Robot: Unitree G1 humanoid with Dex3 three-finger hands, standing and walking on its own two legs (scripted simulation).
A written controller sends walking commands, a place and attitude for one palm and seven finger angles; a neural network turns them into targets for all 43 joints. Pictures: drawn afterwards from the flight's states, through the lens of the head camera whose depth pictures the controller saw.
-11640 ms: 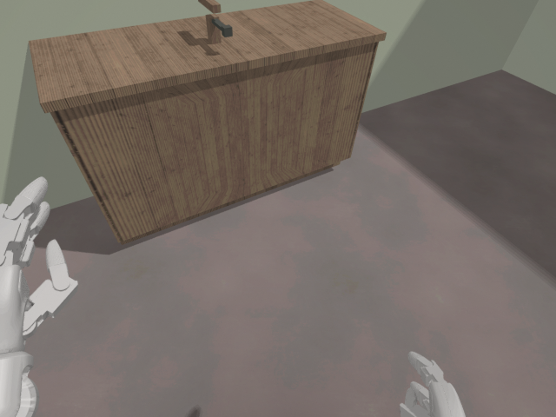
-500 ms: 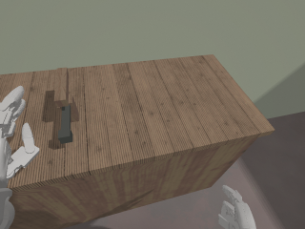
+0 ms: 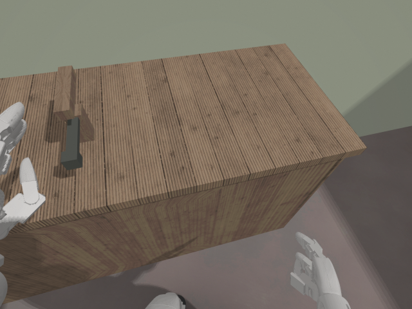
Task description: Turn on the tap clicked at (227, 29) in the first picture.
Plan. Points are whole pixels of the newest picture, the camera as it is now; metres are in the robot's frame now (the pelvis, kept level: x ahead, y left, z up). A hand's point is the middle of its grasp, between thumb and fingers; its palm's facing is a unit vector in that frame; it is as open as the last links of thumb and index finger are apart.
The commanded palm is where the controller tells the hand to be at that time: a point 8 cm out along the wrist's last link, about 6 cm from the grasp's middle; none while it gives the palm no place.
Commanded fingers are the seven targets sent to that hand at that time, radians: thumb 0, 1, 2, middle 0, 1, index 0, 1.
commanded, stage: come to a stop and stand still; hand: left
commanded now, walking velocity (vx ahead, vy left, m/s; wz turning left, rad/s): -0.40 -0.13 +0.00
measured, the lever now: (72, 159) +0.34 +0.30 +0.06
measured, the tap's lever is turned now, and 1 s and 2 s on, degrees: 0 0 0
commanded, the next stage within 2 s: look again from close up in 1.14 s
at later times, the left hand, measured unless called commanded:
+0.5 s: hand out of the picture +0.22 +0.29 +0.22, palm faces +0.50 -0.77 -0.40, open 7.4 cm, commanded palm +0.14 +0.29 +0.18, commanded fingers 0.00 0.90 0.90 -0.20 -0.30 -0.20 -0.30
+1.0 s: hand (29, 182) +0.24 +0.27 +0.17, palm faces +0.35 -0.86 -0.37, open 7.4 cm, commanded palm +0.17 +0.30 +0.18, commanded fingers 0.00 0.90 0.90 -0.20 -0.30 -0.20 -0.30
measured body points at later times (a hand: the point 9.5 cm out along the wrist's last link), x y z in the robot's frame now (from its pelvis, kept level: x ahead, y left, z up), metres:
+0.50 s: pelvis -0.03 +0.01 +0.00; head +0.00 +0.02 +0.45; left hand +0.19 +0.33 +0.24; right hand +0.14 -0.21 -0.08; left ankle +0.00 +0.10 -0.73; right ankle +0.02 -0.12 -0.73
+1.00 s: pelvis +0.01 +0.03 +0.01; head +0.03 +0.05 +0.45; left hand +0.21 +0.31 +0.19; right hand +0.20 -0.19 -0.06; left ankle +0.00 +0.10 -0.73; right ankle +0.02 -0.12 -0.73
